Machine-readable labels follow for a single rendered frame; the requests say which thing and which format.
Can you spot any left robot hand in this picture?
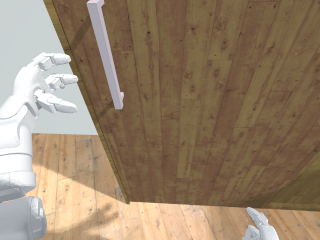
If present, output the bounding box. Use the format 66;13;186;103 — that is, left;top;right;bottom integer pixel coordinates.
12;52;79;114

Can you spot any robot left upper arm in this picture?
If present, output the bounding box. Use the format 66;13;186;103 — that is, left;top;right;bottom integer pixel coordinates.
0;196;47;240

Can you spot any right robot hand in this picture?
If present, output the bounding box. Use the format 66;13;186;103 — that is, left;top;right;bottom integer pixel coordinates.
242;207;279;240

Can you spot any wardrobe door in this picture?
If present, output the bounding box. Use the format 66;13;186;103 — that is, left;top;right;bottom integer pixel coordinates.
271;151;320;205
53;0;320;209

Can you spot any handle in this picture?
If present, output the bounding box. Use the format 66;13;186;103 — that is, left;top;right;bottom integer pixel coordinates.
86;0;124;110

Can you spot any robot left forearm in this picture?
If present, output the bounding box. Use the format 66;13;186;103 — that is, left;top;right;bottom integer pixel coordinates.
0;95;40;203

